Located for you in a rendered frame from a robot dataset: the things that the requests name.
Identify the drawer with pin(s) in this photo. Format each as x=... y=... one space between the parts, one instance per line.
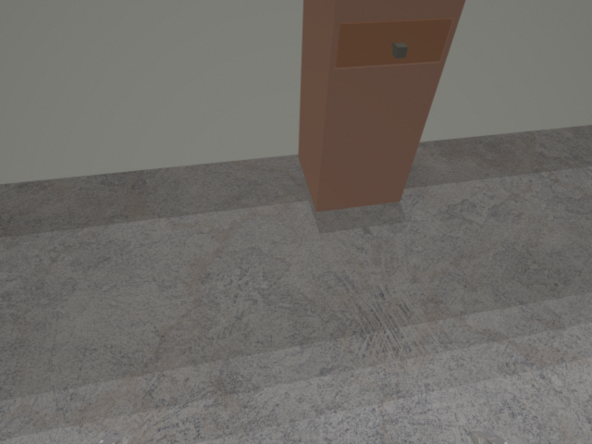
x=368 y=43

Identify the cabinet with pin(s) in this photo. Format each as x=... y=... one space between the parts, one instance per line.
x=360 y=127

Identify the handle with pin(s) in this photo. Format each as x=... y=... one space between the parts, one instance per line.
x=399 y=50

